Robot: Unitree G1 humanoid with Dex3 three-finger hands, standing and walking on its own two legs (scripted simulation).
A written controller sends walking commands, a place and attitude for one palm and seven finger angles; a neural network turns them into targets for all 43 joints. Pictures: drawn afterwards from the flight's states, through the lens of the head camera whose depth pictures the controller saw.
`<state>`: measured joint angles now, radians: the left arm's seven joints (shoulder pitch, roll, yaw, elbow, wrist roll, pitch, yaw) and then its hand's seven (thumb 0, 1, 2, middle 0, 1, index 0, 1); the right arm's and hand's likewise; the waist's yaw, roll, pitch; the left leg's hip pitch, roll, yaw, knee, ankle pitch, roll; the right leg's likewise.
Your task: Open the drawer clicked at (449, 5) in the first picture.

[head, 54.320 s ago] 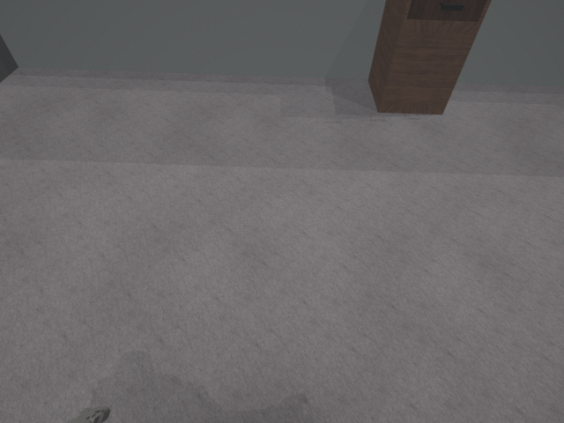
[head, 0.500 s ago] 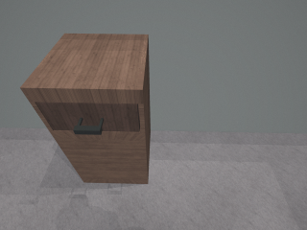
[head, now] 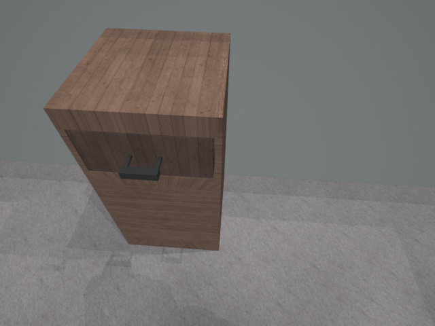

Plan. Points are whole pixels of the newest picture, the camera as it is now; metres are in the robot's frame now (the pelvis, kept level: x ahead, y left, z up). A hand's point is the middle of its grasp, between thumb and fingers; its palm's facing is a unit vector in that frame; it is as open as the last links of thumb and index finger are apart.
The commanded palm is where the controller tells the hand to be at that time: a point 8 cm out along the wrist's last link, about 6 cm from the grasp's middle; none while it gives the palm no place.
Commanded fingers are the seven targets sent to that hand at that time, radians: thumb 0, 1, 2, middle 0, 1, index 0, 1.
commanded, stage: come to a stop and stand still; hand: left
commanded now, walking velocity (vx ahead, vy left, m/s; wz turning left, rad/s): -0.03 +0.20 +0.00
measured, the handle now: (142, 166) +0.51 +0.26 -0.10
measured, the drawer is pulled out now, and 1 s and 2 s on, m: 0.00 0.00 0.00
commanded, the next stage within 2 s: look again from close up in 1.02 s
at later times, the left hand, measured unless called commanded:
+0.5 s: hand out of the picture +0.00 +0.18 -0.17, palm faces -0.04 -0.98 -0.20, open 7.3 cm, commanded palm none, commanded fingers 0.00 0.90 0.90 -0.20 -0.30 -0.20 -0.30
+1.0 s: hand out of the picture +0.04 +0.20 -0.17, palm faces -0.04 -0.98 -0.20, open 7.4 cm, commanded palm none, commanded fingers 0.00 0.90 0.90 -0.20 -0.30 -0.20 -0.30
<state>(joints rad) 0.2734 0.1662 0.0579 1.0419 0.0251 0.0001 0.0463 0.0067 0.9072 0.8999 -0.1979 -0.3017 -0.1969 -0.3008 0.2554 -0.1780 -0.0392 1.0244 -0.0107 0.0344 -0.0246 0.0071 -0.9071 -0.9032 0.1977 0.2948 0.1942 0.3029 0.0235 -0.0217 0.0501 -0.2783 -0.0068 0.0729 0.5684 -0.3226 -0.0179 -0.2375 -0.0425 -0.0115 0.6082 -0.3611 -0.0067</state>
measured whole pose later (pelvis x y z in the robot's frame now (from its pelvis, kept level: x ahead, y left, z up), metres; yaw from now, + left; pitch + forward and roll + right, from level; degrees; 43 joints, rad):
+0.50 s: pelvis +0.00 +0.01 +0.00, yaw -2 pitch +0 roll -1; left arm 0.34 0.13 -0.01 1.07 0.02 -0.04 0.05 0.01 0.93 0.90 -0.20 -0.30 -0.20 -0.30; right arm 0.31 -0.17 0.00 1.06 -0.02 0.02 -0.01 0.01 -0.92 -0.90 0.20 0.30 0.20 0.30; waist -0.03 0.04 0.00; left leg -0.30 0.04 0.07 0.56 -0.27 0.01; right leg -0.15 0.06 -0.08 0.48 -0.34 -0.07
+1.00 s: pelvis +0.02 +0.03 +0.00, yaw -3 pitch +0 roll +1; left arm 0.30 0.16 -0.02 1.08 0.01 -0.02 0.05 0.01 0.91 0.90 -0.20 -0.30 -0.19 -0.30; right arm 0.27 -0.15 0.03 1.12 -0.01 -0.01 -0.04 0.02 -0.92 -0.90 0.20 0.30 0.20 0.30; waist -0.01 -0.02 0.01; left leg -0.21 0.00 0.11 0.51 -0.30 0.03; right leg -0.09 0.01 -0.04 0.48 -0.38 -0.03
